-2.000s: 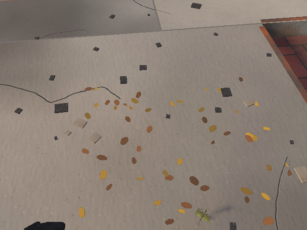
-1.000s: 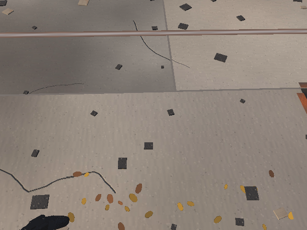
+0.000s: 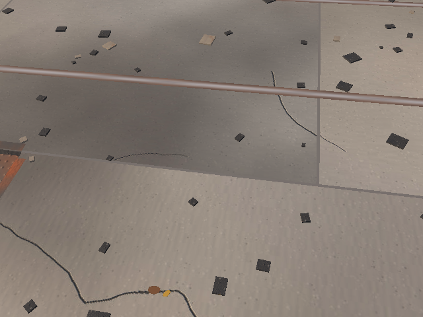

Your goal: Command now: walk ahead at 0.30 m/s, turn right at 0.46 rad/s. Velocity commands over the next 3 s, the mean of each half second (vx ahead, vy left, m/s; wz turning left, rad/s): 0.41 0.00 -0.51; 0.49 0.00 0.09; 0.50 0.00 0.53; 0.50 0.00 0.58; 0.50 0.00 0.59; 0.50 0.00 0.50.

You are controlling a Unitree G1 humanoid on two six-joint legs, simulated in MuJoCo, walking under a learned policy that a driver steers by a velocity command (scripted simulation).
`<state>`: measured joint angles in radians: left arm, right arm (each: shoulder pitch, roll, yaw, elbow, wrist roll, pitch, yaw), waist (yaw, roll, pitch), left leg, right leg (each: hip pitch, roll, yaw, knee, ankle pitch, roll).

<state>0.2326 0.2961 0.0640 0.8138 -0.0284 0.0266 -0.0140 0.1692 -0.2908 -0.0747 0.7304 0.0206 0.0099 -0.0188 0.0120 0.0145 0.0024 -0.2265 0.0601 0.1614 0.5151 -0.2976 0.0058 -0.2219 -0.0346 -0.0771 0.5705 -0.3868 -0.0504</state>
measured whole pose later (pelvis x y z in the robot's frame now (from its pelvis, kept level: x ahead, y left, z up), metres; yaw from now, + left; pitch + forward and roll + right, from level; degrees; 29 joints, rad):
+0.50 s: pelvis +0.22 -0.02 -0.02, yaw -17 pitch +3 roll +2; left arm 0.46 0.29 0.07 0.83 -0.01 -0.02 0.03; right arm -0.01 -0.27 -0.06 0.67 0.00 -0.12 0.04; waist 0.08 -0.02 0.04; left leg -0.50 -0.05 0.01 0.55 -0.09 0.03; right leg -0.01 0.03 0.21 0.69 -0.55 -0.04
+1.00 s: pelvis +0.47 -0.14 +0.00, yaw -11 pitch +2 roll +1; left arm 0.09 0.26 0.03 0.65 0.01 -0.10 -0.01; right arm 0.38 -0.30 -0.06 0.84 0.04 -0.06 0.00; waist -0.06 0.02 0.03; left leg -0.28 -0.02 -0.10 0.97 -0.47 0.01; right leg -0.42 -0.01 -0.01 0.57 -0.18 -0.01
